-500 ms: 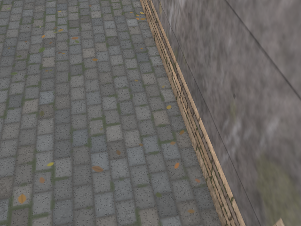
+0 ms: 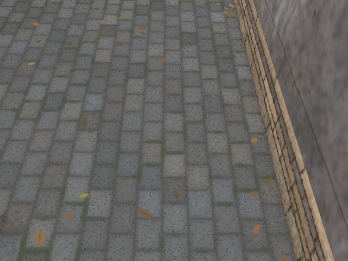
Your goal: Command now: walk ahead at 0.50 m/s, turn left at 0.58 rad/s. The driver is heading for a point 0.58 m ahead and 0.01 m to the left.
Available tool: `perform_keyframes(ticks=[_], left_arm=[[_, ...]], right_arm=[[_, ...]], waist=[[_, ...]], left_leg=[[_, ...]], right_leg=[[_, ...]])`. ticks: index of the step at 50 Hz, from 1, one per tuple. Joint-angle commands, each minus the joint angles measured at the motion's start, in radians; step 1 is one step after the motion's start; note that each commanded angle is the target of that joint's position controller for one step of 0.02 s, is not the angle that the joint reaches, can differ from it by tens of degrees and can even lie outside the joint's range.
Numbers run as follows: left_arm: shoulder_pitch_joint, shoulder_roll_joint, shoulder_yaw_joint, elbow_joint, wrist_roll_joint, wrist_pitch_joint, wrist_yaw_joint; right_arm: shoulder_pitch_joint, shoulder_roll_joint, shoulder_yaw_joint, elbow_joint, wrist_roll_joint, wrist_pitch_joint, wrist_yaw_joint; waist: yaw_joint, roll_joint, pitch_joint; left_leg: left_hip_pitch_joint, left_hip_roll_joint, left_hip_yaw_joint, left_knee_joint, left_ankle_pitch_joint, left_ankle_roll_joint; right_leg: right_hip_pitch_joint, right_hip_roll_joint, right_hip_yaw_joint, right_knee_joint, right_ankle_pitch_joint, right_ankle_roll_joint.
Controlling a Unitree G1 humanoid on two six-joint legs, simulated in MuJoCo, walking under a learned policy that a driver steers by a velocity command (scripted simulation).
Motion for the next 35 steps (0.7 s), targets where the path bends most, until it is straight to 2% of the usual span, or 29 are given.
perform_keyframes(ticks=[1,2,3,4,5,6,7,8,9,10,11,12,13,14,15,16,17,19,20,22,24,27,29,30,31,32,33,34,35], left_arm=[[-0.072,0.084,0.008,-0.091,-0.018,0.02,-0.014],[-0.067,0.126,0.019,-0.084,-0.005,0.017,-0.018],[-0.095,0.108,0.012,-0.084,0.005,0.016,-0.017],[-0.119,0.113,0.017,-0.09,0.004,0.014,-0.009],[-0.191,0.113,0.069,-0.136,-0.188,-0.036,0.034],[-0.095,0.118,0.072,-0.092,-0.211,-0.05,0.045],[0.08,0.122,0.092,-0.025,-0.197,-0.054,0.048],[0.307,0.135,0.112,0.067,-0.166,-0.046,0.043],[0.567,0.128,0.121,0.154,-0.13,-0.028,0.041],[0.596,0.143,0.128,0.173,-0.121,-0.013,0.046],[0.55,0.133,0.134,0.161,-0.118,0.006,0.054],[0.47,0.173,0.154,0.168,-0.125,0.006,0.068],[0.355,0.126,0.144,0.148,-0.109,0.007,0.08],[0.281,0.1,0.134,0.146,-0.087,-0.004,0.081],[0.231,0.025,0.11,0.153,-0.084,-0.029,0.081],[0.21,0.008,0.106,0.163,-0.083,-0.037,0.077],[0.174,0.025,0.108,0.164,-0.096,-0.032,0.084],[0.181,0.061,0.117,0.168,-0.082,-0.033,0.102],[0.203,0.07,0.121,0.171,-0.094,-0.032,0.109],[0.244,0.121,0.139,0.177,-0.118,-0.032,0.116],[0.291,0.117,0.142,0.193,-0.14,-0.024,0.105],[0.348,0.116,0.149,0.208,-0.149,-0.014,0.091],[0.343,0.11,0.144,0.21,-0.149,-0.005,0.086],[0.346,0.109,0.142,0.204,-0.145,-0.006,0.084],[0.304,0.114,0.14,0.179,-0.125,-0.015,0.082],[0.423,0.0,0.094,0.172,-0.114,-0.033,0.062],[0.441,0.075,0.113,0.193,-0.123,-0.045,0.051],[0.357,0.113,0.131,0.171,-0.147,-0.036,0.058],[0.261,0.091,0.128,0.143,-0.142,-0.022,0.077]], right_arm=[[-0.079,-0.266,-0.041,-0.083,-0.01,-0.018,0.011],[-0.045,-0.264,-0.047,-0.085,0.008,-0.017,0.019],[0.018,-0.231,-0.039,-0.061,0.004,-0.012,0.023],[0.029,-0.218,-0.041,-0.049,0.013,-0.011,0.018],[-0.023,-0.143,-0.071,-0.077,0.172,0.043,-0.075],[-0.033,-0.175,-0.077,-0.041,0.152,0.072,-0.108],[-0.017,-0.155,-0.078,-0.013,0.123,0.083,-0.109],[-0.002,-0.119,-0.076,0.004,0.106,0.076,-0.092],[0.091,-0.008,-0.063,0.024,0.13,0.053,-0.069],[0.128,-0.024,-0.052,-0.024,0.179,0.031,-0.074],[0.072,-0.062,-0.059,-0.069,0.187,0.026,-0.084],[-0.083,-0.099,-0.068,-0.155,0.205,0.025,-0.097],[-0.215,-0.112,-0.073,-0.208,0.209,0.041,-0.119],[-0.274,-0.112,-0.072,-0.235,0.203,0.059,-0.131],[-0.297,-0.128,-0.083,-0.238,0.203,0.064,-0.131],[-0.282,-0.107,-0.08,-0.24,0.192,0.064,-0.128],[-0.272,-0.094,-0.081,-0.251,0.17,0.069,-0.124],[-0.319,-0.081,-0.076,-0.286,0.129,0.067,-0.11],[-0.372,-0.074,-0.072,-0.31,0.128,0.068,-0.103],[-0.459,-0.056,-0.061,-0.342,0.145,0.072,-0.088],[-0.545,-0.076,-0.066,-0.368,0.158,0.076,-0.076],[-0.638,-0.106,-0.076,-0.417,0.156,0.068,-0.059],[-0.597,-0.118,-0.088,-0.405,0.127,0.052,-0.047],[-0.475,-0.154,-0.108,-0.368,0.112,0.049,-0.046],[-0.253,-0.233,-0.134,-0.303,0.091,0.048,-0.053],[-0.109,-0.313,-0.154,-0.259,0.085,0.056,-0.044],[-0.074,-0.27,-0.149,-0.252,0.095,0.069,-0.039],[-0.176,-0.232,-0.136,-0.261,0.098,0.075,-0.041],[-0.285,-0.186,-0.122,-0.276,0.104,0.075,-0.046]], waist=[[0.071,0.106,0.054],[0.054,0.092,0.106],[0.022,0.07,0.122],[-0.004,0.102,0.141],[-0.022,0.062,0.156],[0.026,0.127,0.117],[0.086,0.13,0.037],[0.162,0.107,-0.069],[0.223,-0.078,-0.208],[0.219,-0.205,-0.288],[0.213,-0.192,-0.244],[0.184,-0.1,-0.174],[0.155,0.02,-0.069],[0.126,0.021,0.006],[0.091,0.06,0.091],[0.066,0.016,0.113],[0.029,-0.001,0.149],[0.039,-0.032,0.073],[0.063,-0.026,0.041],[0.099,-0.011,0.027],[0.145,-0.028,0.052],[0.184,-0.01,0.088],[0.154,-0.025,0.053],[0.103,-0.013,-0.043],[0.02,0.035,-0.19],[0.011,0.288,-0.429],[0.002,0.303,-0.531],[0.026,0.249,-0.364],[0.062,0.174,-0.237]], left_leg=[[-0.427,0.161,-0.321,-0.3,0.089,0.168],[-0.292,0.183,-0.387,-0.256,0.083,0.178],[-0.151,0.206,-0.455,-0.201,0.133,0.178],[0.003,0.21,-0.494,-0.144,0.203,0.174],[0.186,0.15,-0.473,-0.123,0.492,0.111],[0.272,0.169,-0.451,0.032,0.501,0.074],[0.229,0.14,-0.361,0.234,0.467,0.051],[0.037,0.078,-0.268,0.44,0.284,0.02],[-0.386,-0.032,-0.222,0.823,-0.206,-0.033],[-0.619,0.021,-0.229,1.078,-0.182,-0.062],[-0.702,0.077,-0.164,1.138,-0.082,-0.083],[-0.796,0.146,-0.1,0.999,0.129,-0.083],[-0.758,0.194,-0.067,0.925,0.267,-0.085],[-0.704,0.222,-0.09,0.902,0.293,-0.085],[-0.682,0.245,-0.188,0.721,0.427,-0.066],[-0.645,0.257,-0.21,0.617,0.46,-0.06],[-0.541,0.272,-0.169,0.417,0.508,-0.087],[-0.375,0.297,-0.086,0.102,0.687,-0.124],[-0.309,0.295,-0.063,-0.018,0.767,-0.136],[-0.222,0.268,-0.023,-0.206,0.811,-0.142],[-0.223,0.24,0.002,-0.318,0.778,-0.135],[-0.249,0.229,0.015,-0.441,0.673,-0.09],[-0.122,0.179,0.056,-0.553,0.663,-0.055],[0.08,0.148,0.076,-0.562,0.768,-0.031],[0.413,0.257,-0.028,-0.463,1.186,0.033],[0.864,0.555,-0.382,-0.485,1.32,0.23],[0.861,0.591,-0.564,-0.585,1.206,0.268],[0.733,0.552,-0.433,-0.607,1.146,0.221],[0.569,0.498,-0.324,-0.634,1.134,0.177]], right_leg=[[0.513,0.051,-0.125,-0.204,0.144,-0.016],[0.433,0.048,-0.103,-0.281,0.016,-0.021],[0.397,0.042,-0.055,-0.379,0.004,-0.03],[0.335,0.042,-0.034,-0.485,-0.008,-0.041],[0.248,0.081,-0.008,-0.687,-0.024,-0.012],[0.337,-0.004,0.055,-0.828,0.136,-0.048],[0.54,-0.03,-0.005,-0.852,0.282,-0.073],[0.869,-0.037,-0.04,-0.661,0.344,-0.073],[1.367,-0.12,-0.027,-0.284,0.435,-0.136],[1.469,-0.229,0.176,-0.236,0.178,-0.233],[1.335,-0.252,0.263,-0.35,-0.159,-0.261],[1.208,-0.3,0.401,-0.557,-0.687,-0.335],[0.97,-0.301,0.471,-0.701,-0.885,-0.334],[0.788,-0.312,0.515,-0.733,-0.887,-0.345],[0.656,-0.258,0.429,-0.728,-0.809,-0.294],[0.571,-0.218,0.336,-0.714,-0.712,-0.266],[0.437,-0.127,0.165,-0.742,-0.587,-0.241],[0.416,-0.065,0.034,-0.748,-0.313,-0.231],[0.442,-0.059,0.006,-0.742,-0.245,-0.224],[0.506,-0.063,-0.02,-0.75,-0.194,-0.215],[0.618,-0.076,-0.009,-0.751,-0.264,-0.214],[0.778,-0.126,0.028,-0.733,-0.32,-0.217],[0.85,-0.083,-0.023,-0.606,-0.045,-0.184],[0.834,-0.03,-0.067,-0.473,0.111,-0.157],[0.654,0.029,-0.13,-0.232,0.028,-0.108],[0.29,0.14,-0.134,0.165,-0.627,-0.032],[0.229,0.16,0.022,0.307,-0.96,-0.027],[0.142,0.111,0.006,0.361,-0.921,-0.025],[0.129,0.068,-0.039,0.299,-0.84,-0.023]])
